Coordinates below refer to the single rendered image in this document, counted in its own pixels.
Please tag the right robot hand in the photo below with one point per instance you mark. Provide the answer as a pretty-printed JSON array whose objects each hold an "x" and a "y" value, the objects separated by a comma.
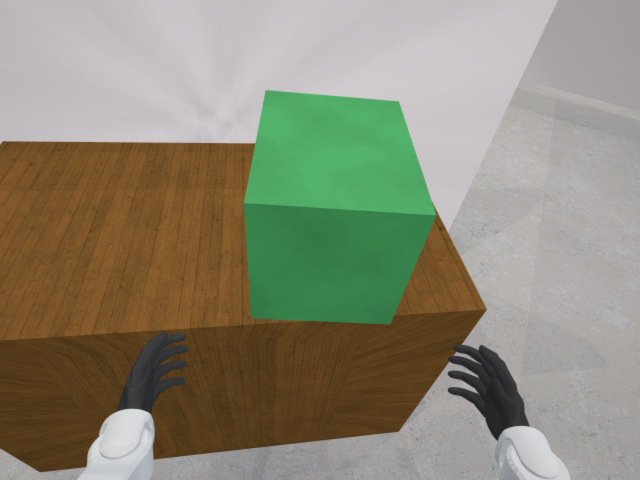
[{"x": 498, "y": 399}]

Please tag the carton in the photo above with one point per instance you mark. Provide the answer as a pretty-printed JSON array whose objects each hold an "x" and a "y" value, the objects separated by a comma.
[{"x": 337, "y": 210}]

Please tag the right robot forearm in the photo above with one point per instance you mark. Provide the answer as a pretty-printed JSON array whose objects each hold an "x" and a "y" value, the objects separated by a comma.
[{"x": 523, "y": 453}]

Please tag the pedestal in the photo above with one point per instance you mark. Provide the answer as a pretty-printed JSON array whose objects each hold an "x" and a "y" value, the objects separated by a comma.
[{"x": 105, "y": 245}]

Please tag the left robot hand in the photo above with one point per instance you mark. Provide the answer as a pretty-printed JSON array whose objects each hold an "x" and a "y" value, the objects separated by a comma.
[{"x": 142, "y": 387}]

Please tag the left robot forearm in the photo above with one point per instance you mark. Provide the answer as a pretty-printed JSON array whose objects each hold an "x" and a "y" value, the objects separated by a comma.
[{"x": 124, "y": 448}]

